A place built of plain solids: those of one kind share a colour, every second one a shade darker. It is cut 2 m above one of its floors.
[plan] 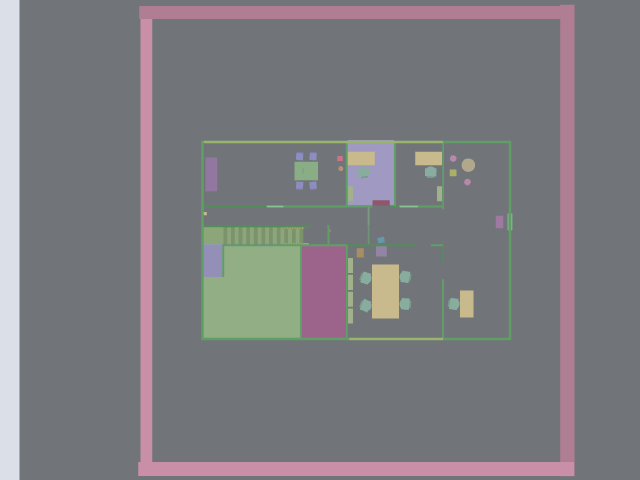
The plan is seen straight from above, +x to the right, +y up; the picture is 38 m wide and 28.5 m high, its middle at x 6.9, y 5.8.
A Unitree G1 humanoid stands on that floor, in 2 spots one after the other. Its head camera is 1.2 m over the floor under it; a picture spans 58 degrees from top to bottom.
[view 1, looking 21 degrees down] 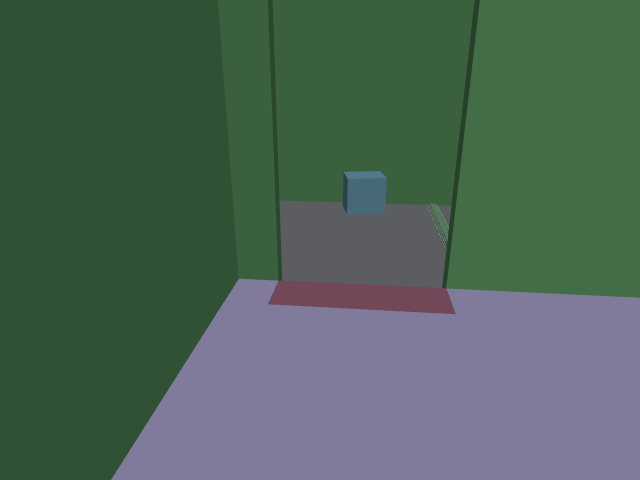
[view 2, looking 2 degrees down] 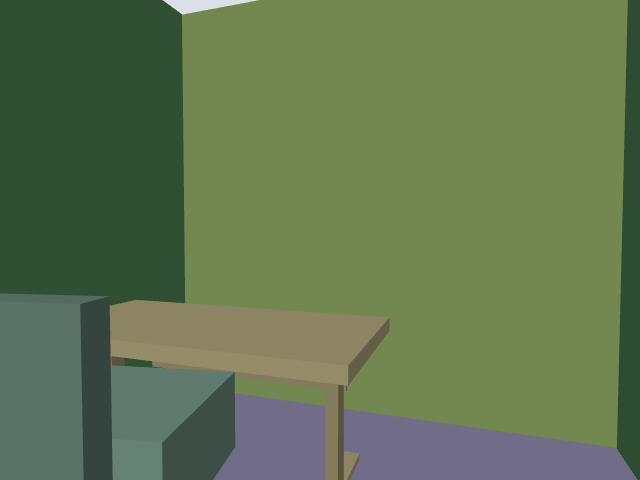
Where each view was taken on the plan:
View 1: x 10.53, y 10.24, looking -84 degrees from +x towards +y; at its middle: ground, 3.77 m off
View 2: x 10.53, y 8.86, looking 109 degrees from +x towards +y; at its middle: glazing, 2.84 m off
